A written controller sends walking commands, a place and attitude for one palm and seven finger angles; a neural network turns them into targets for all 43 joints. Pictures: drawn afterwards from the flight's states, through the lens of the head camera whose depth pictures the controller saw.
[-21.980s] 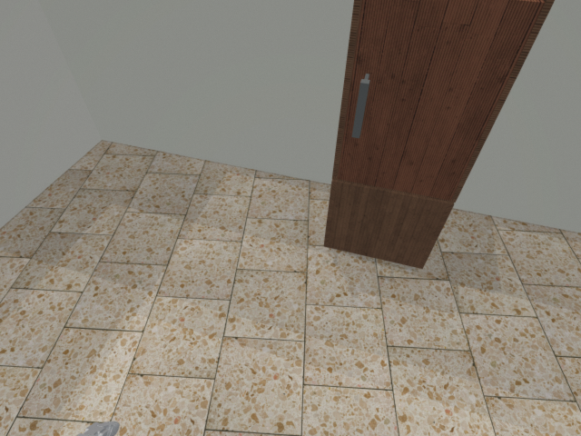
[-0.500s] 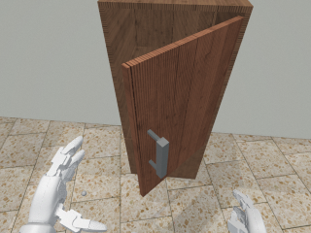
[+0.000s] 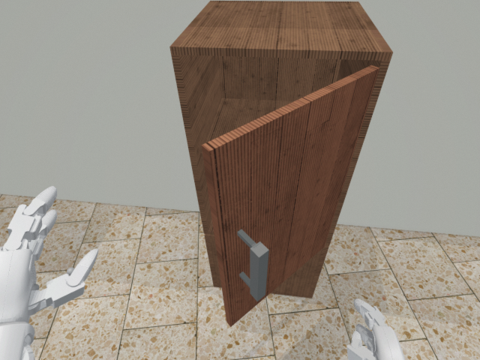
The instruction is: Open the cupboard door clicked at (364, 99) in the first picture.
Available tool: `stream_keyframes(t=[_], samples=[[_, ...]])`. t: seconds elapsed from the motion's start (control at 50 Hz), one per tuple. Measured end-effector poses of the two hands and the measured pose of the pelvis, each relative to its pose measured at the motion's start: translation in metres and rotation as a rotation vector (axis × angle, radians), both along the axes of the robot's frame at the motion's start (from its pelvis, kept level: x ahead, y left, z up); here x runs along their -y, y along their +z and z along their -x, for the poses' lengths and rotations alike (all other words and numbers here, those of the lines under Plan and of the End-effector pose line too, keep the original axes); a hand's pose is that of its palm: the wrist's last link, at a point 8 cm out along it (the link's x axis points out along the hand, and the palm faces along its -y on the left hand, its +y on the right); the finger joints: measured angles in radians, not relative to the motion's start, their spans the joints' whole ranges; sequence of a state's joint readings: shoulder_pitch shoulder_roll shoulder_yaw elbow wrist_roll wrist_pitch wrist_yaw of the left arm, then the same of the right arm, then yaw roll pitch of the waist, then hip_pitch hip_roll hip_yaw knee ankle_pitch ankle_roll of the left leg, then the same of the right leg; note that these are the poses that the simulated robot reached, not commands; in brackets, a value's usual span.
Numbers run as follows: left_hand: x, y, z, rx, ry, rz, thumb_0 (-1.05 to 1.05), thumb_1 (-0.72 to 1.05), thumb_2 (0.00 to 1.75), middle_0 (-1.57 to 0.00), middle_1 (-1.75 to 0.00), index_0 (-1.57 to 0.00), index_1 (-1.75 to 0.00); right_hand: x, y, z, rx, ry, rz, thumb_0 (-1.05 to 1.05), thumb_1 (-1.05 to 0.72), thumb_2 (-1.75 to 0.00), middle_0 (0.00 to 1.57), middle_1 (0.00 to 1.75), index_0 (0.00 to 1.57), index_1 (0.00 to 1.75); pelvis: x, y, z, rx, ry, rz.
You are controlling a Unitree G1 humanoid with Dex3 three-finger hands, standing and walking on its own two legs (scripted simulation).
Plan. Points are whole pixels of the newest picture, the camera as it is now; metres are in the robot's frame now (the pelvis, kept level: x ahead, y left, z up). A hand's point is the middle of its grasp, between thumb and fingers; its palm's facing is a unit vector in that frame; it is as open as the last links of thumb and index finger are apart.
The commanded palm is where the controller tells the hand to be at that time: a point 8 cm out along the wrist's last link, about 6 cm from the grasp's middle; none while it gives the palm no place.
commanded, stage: draw the hand back to the body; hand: left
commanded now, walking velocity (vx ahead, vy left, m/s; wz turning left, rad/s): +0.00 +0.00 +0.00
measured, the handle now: (250, 266) +0.31 +0.02 -0.03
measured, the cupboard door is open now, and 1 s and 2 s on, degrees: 47 47 47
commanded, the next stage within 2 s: step back with the hand held close in 0.48 s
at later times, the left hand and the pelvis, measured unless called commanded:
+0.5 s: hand (65, 257) +0.19 +0.24 +0.17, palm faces +0.44 -0.80 -0.40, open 7.5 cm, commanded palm +0.14 +0.28 +0.18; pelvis +0.00 -0.02 +0.01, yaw +0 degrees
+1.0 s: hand (51, 277) +0.16 +0.25 +0.17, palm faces +0.35 -0.78 -0.51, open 7.4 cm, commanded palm +0.11 +0.29 +0.18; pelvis -0.04 -0.01 +0.01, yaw +0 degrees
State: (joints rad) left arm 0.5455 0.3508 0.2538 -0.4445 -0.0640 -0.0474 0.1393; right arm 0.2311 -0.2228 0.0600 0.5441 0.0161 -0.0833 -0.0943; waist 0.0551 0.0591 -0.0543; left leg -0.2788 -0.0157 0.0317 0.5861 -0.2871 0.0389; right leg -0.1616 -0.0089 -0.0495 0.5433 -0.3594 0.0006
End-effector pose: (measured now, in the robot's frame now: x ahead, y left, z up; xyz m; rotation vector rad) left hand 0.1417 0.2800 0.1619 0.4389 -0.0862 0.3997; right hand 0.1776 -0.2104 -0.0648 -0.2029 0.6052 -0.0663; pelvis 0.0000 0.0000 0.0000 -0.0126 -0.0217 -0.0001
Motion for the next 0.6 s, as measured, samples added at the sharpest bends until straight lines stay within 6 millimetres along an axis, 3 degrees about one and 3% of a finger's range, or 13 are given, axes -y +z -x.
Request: stream_keyframes(t=[0.18,0.36,0.6], samples=[[-0.015,0.032,-0.002,0.091,0.061,-0.063,0.01,0.72,0.82,-0.20,-0.30,-0.20,-0.30,0.008,0.004,-0.009,-0.006,0.008,0.007,0.02,-0.90,-0.90,0.20,0.30,0.20,0.30,0.004,0.006,-0.003,0.021,-0.002,-0.004],[-0.002,0.010,-0.004,0.011,0.043,0.012,0.01,0.86,0.88,-0.20,-0.30,-0.20,-0.30,0.018,0.001,-0.003,-0.046,-0.005,0.013,0.02,-0.90,-0.90,0.20,0.30,0.20,0.30,0.010,0.009,-0.002,0.028,-0.004,-0.009],[0.004,0.026,-0.001,0.053,0.043,-0.032,0.02,0.89,0.89,-0.21,-0.30,-0.21,-0.30,0.025,-0.001,-0.002,-0.039,-0.015,-0.004,0.02,-0.90,-0.90,0.20,0.30,0.20,0.30,0.018,0.011,-0.001,0.045,-0.003,-0.011]])
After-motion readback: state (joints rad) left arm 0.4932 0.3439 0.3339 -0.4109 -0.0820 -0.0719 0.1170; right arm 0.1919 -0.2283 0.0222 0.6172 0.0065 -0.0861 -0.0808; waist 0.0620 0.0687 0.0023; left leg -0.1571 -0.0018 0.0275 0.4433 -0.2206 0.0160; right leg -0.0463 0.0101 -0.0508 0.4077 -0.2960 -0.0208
